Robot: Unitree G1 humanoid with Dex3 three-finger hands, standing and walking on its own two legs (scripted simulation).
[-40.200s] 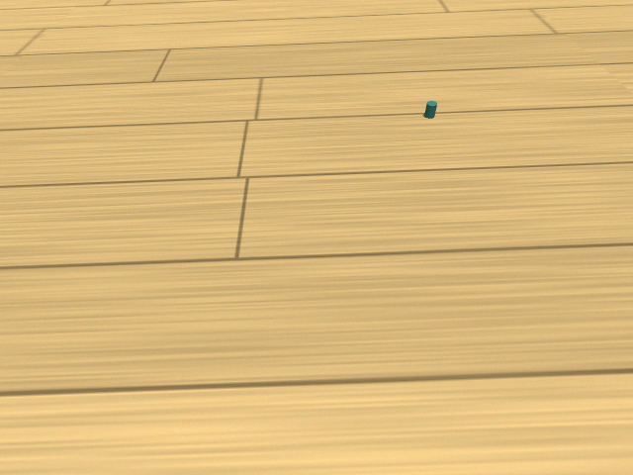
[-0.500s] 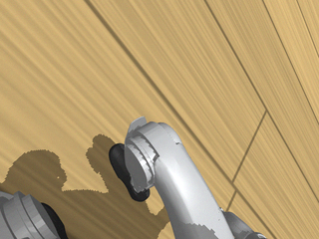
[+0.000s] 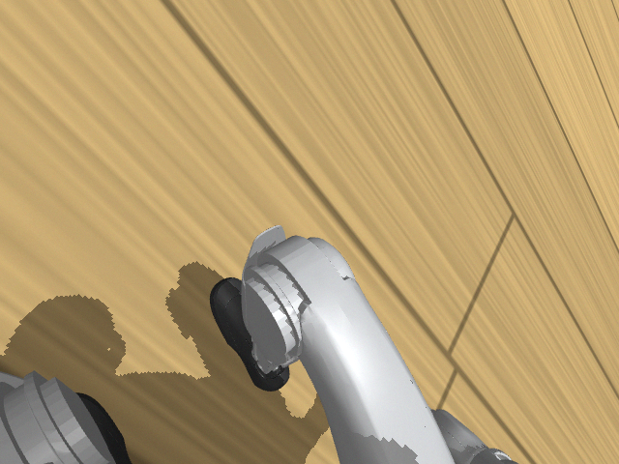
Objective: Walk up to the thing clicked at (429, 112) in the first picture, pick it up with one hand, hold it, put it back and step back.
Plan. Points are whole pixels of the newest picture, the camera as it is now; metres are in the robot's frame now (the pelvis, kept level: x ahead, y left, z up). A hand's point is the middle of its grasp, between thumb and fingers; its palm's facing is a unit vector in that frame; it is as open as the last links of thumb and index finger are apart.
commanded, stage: close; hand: left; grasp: from above
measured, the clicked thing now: out of the picture +0.54 +0.34 -0.28
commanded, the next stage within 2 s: settle in 0.94 s
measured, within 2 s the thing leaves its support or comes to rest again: leaves its support in 1.42 s
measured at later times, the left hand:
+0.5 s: hand out of the picture +0.52 +0.33 -0.25, palm faces -0.43 -0.14 -0.89, open 9.5 cm
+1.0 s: hand out of the picture +0.52 +0.33 -0.25, palm faces -0.42 -0.14 -0.89, open 8.1 cm
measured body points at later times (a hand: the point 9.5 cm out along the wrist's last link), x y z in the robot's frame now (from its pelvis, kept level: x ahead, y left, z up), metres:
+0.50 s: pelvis +0.00 +0.00 +0.00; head +0.32 +0.13 +0.29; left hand +0.54 +0.34 -0.20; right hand +0.02 -0.25 -0.04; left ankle +0.06 +0.12 -0.29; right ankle +0.14 -0.13 -0.29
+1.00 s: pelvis +0.00 +0.00 +0.00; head +0.31 +0.13 +0.29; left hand +0.54 +0.34 -0.20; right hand +0.02 -0.25 -0.04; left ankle +0.06 +0.12 -0.29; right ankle +0.14 -0.13 -0.29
